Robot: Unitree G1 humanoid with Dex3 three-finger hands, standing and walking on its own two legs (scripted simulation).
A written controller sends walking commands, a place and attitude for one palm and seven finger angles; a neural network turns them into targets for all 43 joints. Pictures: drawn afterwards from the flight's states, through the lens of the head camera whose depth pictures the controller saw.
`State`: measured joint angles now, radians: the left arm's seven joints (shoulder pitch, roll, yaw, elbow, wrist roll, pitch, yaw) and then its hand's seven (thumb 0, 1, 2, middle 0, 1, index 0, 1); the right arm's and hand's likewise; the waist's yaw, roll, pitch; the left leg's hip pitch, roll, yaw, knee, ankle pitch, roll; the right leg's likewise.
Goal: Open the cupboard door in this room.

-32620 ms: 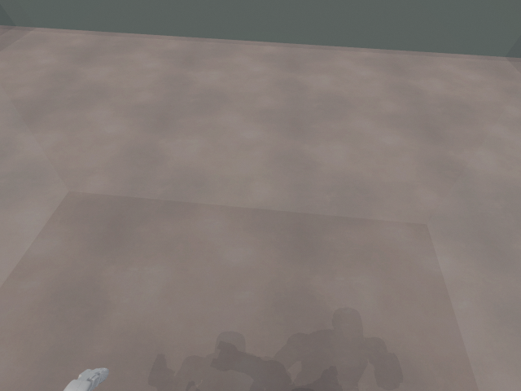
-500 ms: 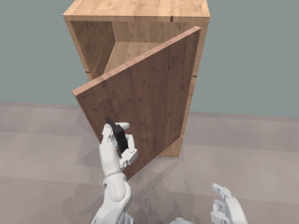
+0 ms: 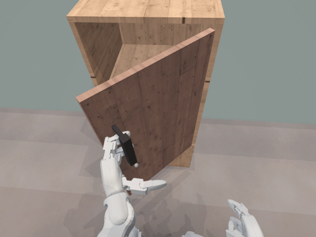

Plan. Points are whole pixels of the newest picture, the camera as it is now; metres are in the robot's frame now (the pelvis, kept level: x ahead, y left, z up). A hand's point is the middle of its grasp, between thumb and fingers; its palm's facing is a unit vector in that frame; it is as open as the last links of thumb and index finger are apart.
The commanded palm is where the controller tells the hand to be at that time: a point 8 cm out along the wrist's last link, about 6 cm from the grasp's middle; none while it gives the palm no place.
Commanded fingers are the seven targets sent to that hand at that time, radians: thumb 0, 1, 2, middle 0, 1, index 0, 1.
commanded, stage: open thumb and fingers to let go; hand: left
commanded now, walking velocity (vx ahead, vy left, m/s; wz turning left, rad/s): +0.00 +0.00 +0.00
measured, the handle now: (124, 145) +0.34 +0.10 +0.05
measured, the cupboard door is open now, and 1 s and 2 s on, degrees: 45 49 48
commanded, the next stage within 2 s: slide the hand sideways off the handle in 0.18 s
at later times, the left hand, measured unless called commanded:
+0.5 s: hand (134, 185) +0.24 +0.06 +0.05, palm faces -0.21 -0.98 +0.00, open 16.4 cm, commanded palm +0.23 +0.11 +0.04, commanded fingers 0.00 -0.50 0.30 -0.15 -0.30 -0.15 -0.30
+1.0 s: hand (119, 195) +0.21 +0.09 +0.05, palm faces -0.10 -0.99 +0.04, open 16.1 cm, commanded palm +0.19 +0.15 +0.04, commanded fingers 0.00 -0.50 0.30 -0.15 -0.30 -0.15 -0.30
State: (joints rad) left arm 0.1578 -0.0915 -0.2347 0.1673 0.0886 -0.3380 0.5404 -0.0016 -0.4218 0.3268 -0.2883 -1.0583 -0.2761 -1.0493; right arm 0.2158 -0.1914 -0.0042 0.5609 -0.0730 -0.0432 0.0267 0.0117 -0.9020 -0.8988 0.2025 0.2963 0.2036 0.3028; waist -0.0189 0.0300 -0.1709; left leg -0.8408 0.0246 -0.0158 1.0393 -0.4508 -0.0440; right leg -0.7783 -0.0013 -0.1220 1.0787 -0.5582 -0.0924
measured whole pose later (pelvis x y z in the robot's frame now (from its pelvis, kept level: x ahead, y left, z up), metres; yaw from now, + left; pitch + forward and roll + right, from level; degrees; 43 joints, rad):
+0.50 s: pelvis -0.01 +0.03 -0.01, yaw -1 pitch +13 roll -1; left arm 0.20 0.06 -0.30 0.09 -0.02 -0.38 0.07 -0.01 -0.49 0.30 -0.15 -0.33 -0.10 -0.35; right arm 0.23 -0.22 0.01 0.49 -0.02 -0.03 0.03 0.01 -0.90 -0.90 0.20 0.30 0.21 0.30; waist -0.02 0.06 -0.14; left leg -0.87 0.01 0.00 1.11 -0.47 0.00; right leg -0.79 -0.01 -0.11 1.11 -0.55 -0.05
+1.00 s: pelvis -0.01 +0.05 -0.01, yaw -2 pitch +13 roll -1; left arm 0.39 0.04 -0.28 -0.09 0.01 -0.36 0.12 -0.01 -0.50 0.30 -0.17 -0.31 -0.20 -0.32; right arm 0.25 -0.20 0.03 0.39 -0.02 0.00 0.03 0.01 -0.90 -0.90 0.20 0.30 0.21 0.30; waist -0.01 0.03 -0.15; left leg -0.89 0.02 0.03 1.14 -0.49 0.02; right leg -0.81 -0.01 -0.08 1.14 -0.55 -0.03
